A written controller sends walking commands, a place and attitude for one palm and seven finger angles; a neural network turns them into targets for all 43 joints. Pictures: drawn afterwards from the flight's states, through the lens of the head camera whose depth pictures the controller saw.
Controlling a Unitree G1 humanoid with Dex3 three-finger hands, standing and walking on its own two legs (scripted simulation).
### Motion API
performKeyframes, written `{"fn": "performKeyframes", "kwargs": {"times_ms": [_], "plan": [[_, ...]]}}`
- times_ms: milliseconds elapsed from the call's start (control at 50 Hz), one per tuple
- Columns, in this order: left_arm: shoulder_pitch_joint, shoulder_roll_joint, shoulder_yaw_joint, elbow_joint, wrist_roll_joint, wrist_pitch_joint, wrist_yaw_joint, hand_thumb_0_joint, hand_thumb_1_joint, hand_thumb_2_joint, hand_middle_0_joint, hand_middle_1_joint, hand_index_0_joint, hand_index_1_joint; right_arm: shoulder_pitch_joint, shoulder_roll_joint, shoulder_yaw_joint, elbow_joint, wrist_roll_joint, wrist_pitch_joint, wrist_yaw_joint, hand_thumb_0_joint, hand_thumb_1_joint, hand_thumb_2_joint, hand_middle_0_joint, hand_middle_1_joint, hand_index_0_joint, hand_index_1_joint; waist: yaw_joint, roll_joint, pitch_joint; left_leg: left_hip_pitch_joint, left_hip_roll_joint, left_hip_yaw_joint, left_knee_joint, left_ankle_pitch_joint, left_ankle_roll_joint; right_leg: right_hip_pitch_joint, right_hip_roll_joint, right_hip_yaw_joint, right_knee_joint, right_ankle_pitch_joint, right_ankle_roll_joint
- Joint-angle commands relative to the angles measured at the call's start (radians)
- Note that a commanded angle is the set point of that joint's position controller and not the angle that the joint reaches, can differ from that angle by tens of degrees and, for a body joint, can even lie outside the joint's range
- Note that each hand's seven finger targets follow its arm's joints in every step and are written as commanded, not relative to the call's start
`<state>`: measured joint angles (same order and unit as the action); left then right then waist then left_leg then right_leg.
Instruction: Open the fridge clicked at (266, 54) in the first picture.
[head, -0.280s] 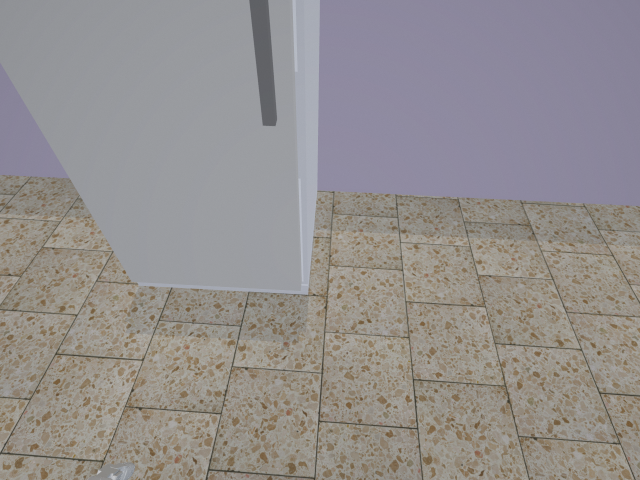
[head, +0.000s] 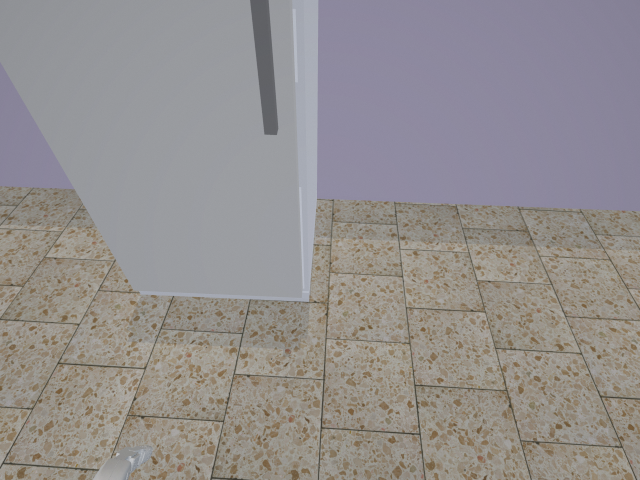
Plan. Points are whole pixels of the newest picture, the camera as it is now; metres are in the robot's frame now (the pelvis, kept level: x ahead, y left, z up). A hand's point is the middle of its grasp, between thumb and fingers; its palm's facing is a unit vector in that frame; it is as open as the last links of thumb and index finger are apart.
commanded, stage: stand and wait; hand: right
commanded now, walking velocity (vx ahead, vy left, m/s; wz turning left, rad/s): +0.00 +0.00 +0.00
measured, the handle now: (264, 31) +0.80 +0.15 +0.22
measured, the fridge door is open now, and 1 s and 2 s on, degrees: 0 0 0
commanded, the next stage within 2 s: look at it before walking up in 0.60 s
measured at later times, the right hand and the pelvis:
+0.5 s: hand out of the picture +0.05 -0.24 -0.15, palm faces -0.03 +0.94 -0.35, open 7.4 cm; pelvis -0.02 +0.01 +0.00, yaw +0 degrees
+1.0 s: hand out of the picture +0.07 -0.22 -0.15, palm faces -0.03 +0.94 -0.34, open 7.4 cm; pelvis -0.02 +0.02 +0.01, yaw +0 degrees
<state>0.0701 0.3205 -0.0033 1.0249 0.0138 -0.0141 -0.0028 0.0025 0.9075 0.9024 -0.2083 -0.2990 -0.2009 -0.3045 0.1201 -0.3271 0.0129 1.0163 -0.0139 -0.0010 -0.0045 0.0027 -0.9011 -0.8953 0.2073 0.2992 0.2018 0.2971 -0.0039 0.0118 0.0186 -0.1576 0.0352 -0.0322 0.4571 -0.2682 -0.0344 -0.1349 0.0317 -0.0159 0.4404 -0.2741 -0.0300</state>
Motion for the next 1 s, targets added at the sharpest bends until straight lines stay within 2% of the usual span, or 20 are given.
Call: {"fn": "performKeyframes", "kwargs": {"times_ms": [0,180,280,420,620,680,980], "plan": [[-0.044,0.216,0.055,-0.053,-0.001,-0.023,0.019,0.000,0.900,0.900,-0.200,-0.300,-0.200,-0.300,-0.036,-0.214,-0.052,-0.062,-0.001,-0.022,-0.011,0.000,-0.900,-0.900,0.200,0.300,0.200,0.300,0.003,0.003,-0.073,0.019,0.079,-0.054,-0.053,0.269,0.062,0.015,-0.136,0.095,-0.076,0.281,-0.012],[-0.032,0.218,0.049,-0.016,-0.003,-0.023,0.018,0.000,0.900,0.900,-0.200,-0.300,-0.200,-0.300,-0.024,-0.212,-0.051,-0.028,0.002,-0.023,-0.008,0.000,-0.900,-0.900,0.200,0.300,0.200,0.300,0.002,-0.019,-0.063,0.019,0.081,-0.067,-0.089,0.219,0.063,0.015,-0.140,0.101,-0.108,0.215,-0.006],[-0.022,0.224,0.046,0.006,-0.004,-0.023,0.018,0.000,0.900,0.900,-0.200,-0.300,-0.200,-0.300,-0.024,-0.215,-0.049,-0.010,0.003,-0.024,-0.008,0.000,-0.900,-0.900,0.200,0.300,0.200,0.300,0.003,-0.013,-0.051,0.019,0.080,-0.072,-0.100,0.205,0.062,0.010,-0.143,0.103,-0.123,0.197,-0.004],[-0.010,0.221,0.044,0.023,-0.004,-0.020,0.015,0.000,0.900,0.900,-0.200,-0.300,-0.200,-0.300,-0.023,-0.218,-0.047,0.006,0.002,-0.025,-0.007,0.000,-0.900,-0.900,0.200,0.300,0.200,0.300,0.002,-0.006,-0.028,-0.003,0.081,-0.086,-0.128,0.120,0.063,-0.009,-0.141,0.106,-0.139,0.121,-0.001],[-0.001,0.218,0.043,0.031,-0.004,-0.023,0.015,0.000,0.900,0.900,-0.200,-0.300,-0.200,-0.300,-0.027,-0.217,-0.049,0.004,0.002,-0.030,-0.008,0.000,-0.900,-0.900,0.200,0.300,0.200,0.300,0.003,0.011,-0.043,0.007,0.083,-0.091,-0.125,0.179,0.066,0.001,-0.144,0.104,-0.133,0.171,0.003],[-0.004,0.219,0.043,0.033,-0.004,-0.025,0.015,0.000,0.900,0.900,-0.200,-0.300,-0.200,-0.300,-0.027,-0.214,-0.048,0.004,0.002,-0.029,-0.008,0.000,-0.900,-0.900,0.200,0.300,0.200,0.300,0.002,-0.006,-0.047,0.008,0.080,-0.088,-0.126,0.174,0.064,0.008,-0.147,0.103,-0.139,0.171,0.004],[-0.007,0.217,0.042,0.031,-0.005,-0.023,0.016,0.000,0.900,0.900,-0.200,-0.300,-0.200,-0.300,-0.028,-0.215,-0.050,0.002,0.002,-0.032,-0.008,0.000,-0.900,-0.900,0.200,0.300,0.200,0.300,0.004,-0.004,-0.047,0.014,0.082,-0.090,-0.138,0.211,0.065,0.022,-0.148,0.100,-0.138,0.195,0.007]]}}
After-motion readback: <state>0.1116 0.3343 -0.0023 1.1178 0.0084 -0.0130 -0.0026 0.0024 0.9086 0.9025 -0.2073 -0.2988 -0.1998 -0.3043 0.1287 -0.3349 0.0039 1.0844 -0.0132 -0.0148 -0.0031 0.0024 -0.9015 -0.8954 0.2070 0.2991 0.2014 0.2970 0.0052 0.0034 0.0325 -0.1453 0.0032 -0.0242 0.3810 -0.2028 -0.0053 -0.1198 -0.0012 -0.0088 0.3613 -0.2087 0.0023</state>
